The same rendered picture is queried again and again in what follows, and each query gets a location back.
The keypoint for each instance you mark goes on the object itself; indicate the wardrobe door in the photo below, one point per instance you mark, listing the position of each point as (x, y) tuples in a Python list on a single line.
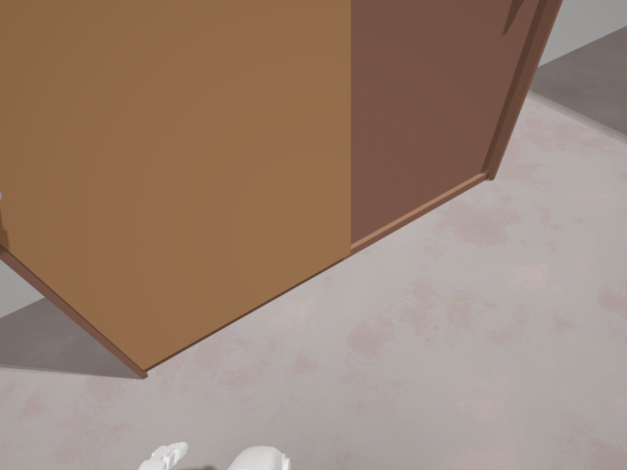
[(168, 165), (431, 84)]

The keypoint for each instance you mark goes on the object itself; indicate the left robot thigh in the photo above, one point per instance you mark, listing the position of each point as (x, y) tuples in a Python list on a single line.
[(260, 458)]

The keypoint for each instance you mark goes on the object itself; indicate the robot left hand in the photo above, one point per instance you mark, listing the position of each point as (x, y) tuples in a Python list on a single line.
[(165, 457)]

